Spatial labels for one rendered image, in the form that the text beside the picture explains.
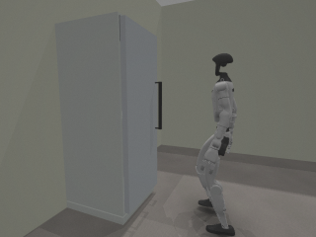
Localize left robot hand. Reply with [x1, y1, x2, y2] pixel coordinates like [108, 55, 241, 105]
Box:
[200, 147, 218, 175]

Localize robot left shin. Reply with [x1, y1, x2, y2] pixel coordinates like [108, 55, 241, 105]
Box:
[206, 185, 228, 229]

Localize fridge door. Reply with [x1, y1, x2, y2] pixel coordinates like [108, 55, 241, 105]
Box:
[119, 15, 157, 214]

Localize right robot hand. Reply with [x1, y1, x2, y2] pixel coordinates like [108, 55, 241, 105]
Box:
[227, 135, 233, 154]

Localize handle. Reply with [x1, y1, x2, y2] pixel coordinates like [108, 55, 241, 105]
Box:
[155, 81, 162, 129]

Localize robot left forearm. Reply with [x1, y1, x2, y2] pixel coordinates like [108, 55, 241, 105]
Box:
[210, 111, 230, 151]

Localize robot right forearm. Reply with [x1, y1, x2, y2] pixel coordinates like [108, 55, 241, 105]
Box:
[229, 112, 237, 136]

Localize left robot foot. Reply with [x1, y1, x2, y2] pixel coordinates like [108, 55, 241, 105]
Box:
[205, 223, 235, 236]

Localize left robot upper arm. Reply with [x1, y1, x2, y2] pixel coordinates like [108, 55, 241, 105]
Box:
[214, 81, 232, 119]

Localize right robot upper arm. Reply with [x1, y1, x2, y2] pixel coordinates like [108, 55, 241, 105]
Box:
[232, 97, 238, 114]

